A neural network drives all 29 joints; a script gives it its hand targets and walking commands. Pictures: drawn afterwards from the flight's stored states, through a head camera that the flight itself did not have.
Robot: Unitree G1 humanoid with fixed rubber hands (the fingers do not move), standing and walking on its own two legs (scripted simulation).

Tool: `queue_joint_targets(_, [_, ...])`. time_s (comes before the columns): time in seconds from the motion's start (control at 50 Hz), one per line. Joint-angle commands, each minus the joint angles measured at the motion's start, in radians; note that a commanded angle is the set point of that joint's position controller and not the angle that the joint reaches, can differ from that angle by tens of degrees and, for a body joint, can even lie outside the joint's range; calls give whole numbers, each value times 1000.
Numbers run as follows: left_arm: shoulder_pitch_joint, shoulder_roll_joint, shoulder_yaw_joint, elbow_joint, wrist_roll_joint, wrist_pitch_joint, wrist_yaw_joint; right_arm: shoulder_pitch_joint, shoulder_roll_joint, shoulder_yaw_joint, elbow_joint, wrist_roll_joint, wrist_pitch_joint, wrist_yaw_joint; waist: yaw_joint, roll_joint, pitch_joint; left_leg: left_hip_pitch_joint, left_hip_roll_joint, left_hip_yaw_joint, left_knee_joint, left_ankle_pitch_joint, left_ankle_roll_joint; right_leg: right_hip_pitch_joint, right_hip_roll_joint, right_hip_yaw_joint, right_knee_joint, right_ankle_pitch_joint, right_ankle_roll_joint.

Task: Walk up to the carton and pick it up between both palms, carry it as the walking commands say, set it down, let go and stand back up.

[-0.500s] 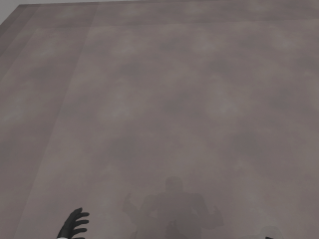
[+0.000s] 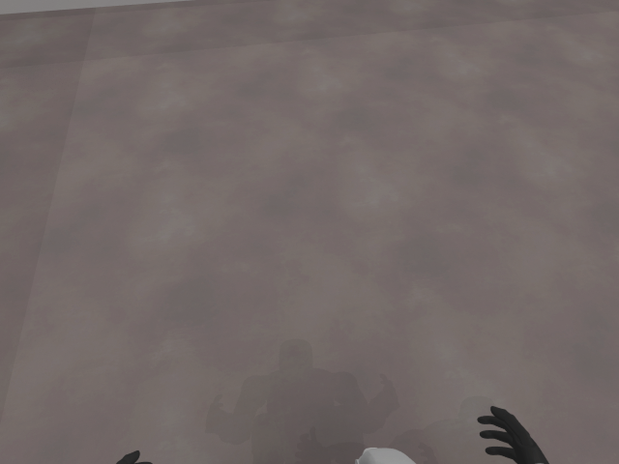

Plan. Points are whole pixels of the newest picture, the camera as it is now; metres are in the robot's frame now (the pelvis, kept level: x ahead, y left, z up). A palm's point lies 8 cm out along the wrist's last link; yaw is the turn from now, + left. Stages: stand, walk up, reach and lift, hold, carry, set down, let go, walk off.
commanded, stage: walk up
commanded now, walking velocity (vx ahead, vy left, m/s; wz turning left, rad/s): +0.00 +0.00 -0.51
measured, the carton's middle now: out of the picture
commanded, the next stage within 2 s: none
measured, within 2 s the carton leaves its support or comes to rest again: neither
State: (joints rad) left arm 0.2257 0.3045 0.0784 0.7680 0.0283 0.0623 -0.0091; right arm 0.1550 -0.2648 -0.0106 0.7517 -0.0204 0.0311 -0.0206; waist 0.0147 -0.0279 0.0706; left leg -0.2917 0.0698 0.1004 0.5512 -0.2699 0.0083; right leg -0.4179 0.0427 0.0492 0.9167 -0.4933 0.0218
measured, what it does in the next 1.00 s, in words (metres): steps on the spot, turning right: right foot, then left foot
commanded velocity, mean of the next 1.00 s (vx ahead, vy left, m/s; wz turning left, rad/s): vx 0.01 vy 0.00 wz -0.50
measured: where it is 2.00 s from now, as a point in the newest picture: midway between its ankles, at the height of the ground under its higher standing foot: (454, 431)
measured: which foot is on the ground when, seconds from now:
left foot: down 0.00-0.30, up 0.32-0.72, down 0.74-1.00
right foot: up 0.00-0.28, down 0.30-0.76, up 0.78-1.00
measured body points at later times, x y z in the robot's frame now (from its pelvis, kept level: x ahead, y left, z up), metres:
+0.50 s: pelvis -0.01 -0.04 +0.01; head +0.02 -0.08 +0.45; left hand +0.16 +0.20 -0.10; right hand +0.01 -0.33 -0.14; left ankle +0.01 +0.12 -0.66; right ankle -0.02 -0.13 -0.74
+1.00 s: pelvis -0.01 -0.01 +0.01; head +0.04 +0.00 +0.46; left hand +0.22 +0.17 -0.13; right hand -0.05 -0.30 -0.10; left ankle +0.04 +0.11 -0.74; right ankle -0.09 -0.12 -0.67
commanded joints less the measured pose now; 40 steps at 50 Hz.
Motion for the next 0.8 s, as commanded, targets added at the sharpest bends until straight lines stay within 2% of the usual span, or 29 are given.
queue_joint_targets(0.0, [12,92,27,-55,-3,-2,-18,4,-164,-35,-54,-5,-14,-9,-18,189,-68,89,281,-177,-262,266,111,-102,-48,-21,252,44,23])
queue_joint_targets(0.02, [17,89,25,-49,-6,0,-25,9,-153,-37,-50,-6,-19,-12,-17,213,-79,103,256,-131,-248,309,103,-91,-44,-45,241,67,35])
queue_joint_targets(0.06, [-13,75,17,-56,-11,3,-31,41,-147,-44,-35,-11,-23,-9,-29,233,-88,137,242,-81,-234,349,97,-77,-44,-73,153,76,48])
queue_joint_targets(0.14, [-85,42,-5,-80,-14,2,-36,108,-163,-66,-7,-16,-21,-4,-52,261,-85,182,251,-37,-204,407,98,-19,-49,-110,-105,42,45])
queue_joint_targets(0.18, [-93,40,-7,-80,-18,-4,-34,132,-177,-81,1,-16,-18,0,-53,270,-98,190,273,-41,-183,459,104,31,-45,-129,-195,41,39])
queue_joint_targets(0.22, [-54,35,-8,-55,-19,-13,-28,120,-180,-86,1,-13,-13,3,-29,245,-110,183,269,-20,-130,456,88,104,-33,-155,-325,119,29])
queue_joint_targets(0.24, [-25,38,-7,-36,-16,-20,-24,113,-172,-84,-1,-10,-12,6,-10,222,-117,159,249,4,-84,401,68,169,-35,-175,-423,193,19])
queue_joint_targets(0.26, [12,64,2,-19,-8,-30,-20,124,-147,-80,0,-4,-12,9,16,160,-138,88,211,37,4,295,43,275,-75,-156,-515,278,3])
queue_joint_targets(0.28, [58,130,16,-11,-1,-43,-18,125,-104,-77,-11,-3,-10,12,39,-27,-139,-91,123,59,213,13,13,393,-234,57,-566,422,-36])
queue_joint_targets(0.3, [94,237,37,-23,7,-44,-12,50,-88,-59,-58,-1,6,8,70,-257,-98,-285,3,38,392,-335,-42,360,-450,392,-610,679,-168])
queue_joint_targets(0.32, [83,215,29,-8,0,-43,-7,7,-109,-68,-54,-4,16,-2,56,-172,-82,-318,35,-71,516,-345,-49,347,-432,349,-606,731,-209])
queue_joint_targets(0.34, [38,184,26,-18,-4,-42,0,14,-110,-71,-44,-3,15,-1,33,-158,-71,-316,42,-98,539,-290,-53,321,-395,290,-592,715,-198])
queue_joint_targets(0.36, [-9,153,23,-25,-6,-39,4,43,-113,-73,-25,-4,11,1,9,-141,-71,-288,46,-102,530,-220,-58,299,-342,221,-581,676,-175])
queue_joint_targets(0.4, [-38,117,20,-28,-12,-40,11,78,-117,-77,5,-6,14,12,-13,-146,-108,-247,28,-82,550,-124,-69,282,-275,161,-549,694,-149])
queue_joint_targets(0.48, [16,105,26,-27,-5,-45,14,26,-100,-71,0,-4,23,11,1,-132,-106,-236,9,-72,492,-97,-66,259,-262,206,-561,609,-152])
queue_joint_targets(0.54, [50,113,35,-28,-3,-40,16,-21,-87,-62,-11,0,23,13,17,-139,-89,-221,0,-69,376,-115,-68,255,-259,260,-582,548,-164])
queue_joint_targets(0.6, [55,122,42,-31,-5,-36,16,-43,-76,-51,-15,6,16,14,17,-144,-90,-148,-17,-61,234,-132,-67,234,-236,283,-591,533,-168])
queue_joint_targets(0.62, [56,140,38,-24,12,-33,18,-27,-91,-38,-33,11,15,7,48,-200,-107,-164,-38,-71,184,-185,-90,258,-223,318,-571,579,-186])
queue_joint_targets(0.66, [50,145,38,-24,9,-26,15,-8,-87,-40,-42,13,7,0,33,-167,-129,-106,-50,-70,92,-162,-89,259,-216,342,-553,609,-180])
queue_joint_targets(0.68, [32,139,34,-29,8,-23,12,18,-86,-41,-41,12,-1,-4,10,-138,-136,-36,-54,-69,5,-110,-84,222,-193,333,-531,582,-160])
queue_joint_targets(0.7, [17,125,26,-36,4,-20,8,54,-87,-41,-35,8,-11,-11,-18,-105,-141,61,-47,-56,-111,-24,-82,167,-153,305,-493,518,-131])
queue_joint_targets(0.72, [17,95,14,-44,2,-22,3,93,-117,-49,-29,1,-20,-16,-46,-39,-155,176,24,-94,-202,27,-69,79,-103,251,-427,410,-98])
queue_joint_targets(0.74, [40,45,-4,-59,8,-26,-1,112,-193,-64,-32,-11,-23,-21,-58,145,-150,250,211,-296,-288,-1,-17,-54,-18,145,-271,214,-53])
queue_joint_targets(0.76, [34,30,-13,-83,23,-27,3,51,-272,-76,-65,-15,-14,-19,-57,380,-118,185,421,-546,-372,-1,114,-186,42,-4,-31,-83,-13])
queue_joint_targets(0.78, [28,63,-1,-64,20,-22,6,19,-253,-61,-70,-10,-13,-12,-37,257,-91,102,416,-484,-335,59,145,-158,-24,1,130,-94,2])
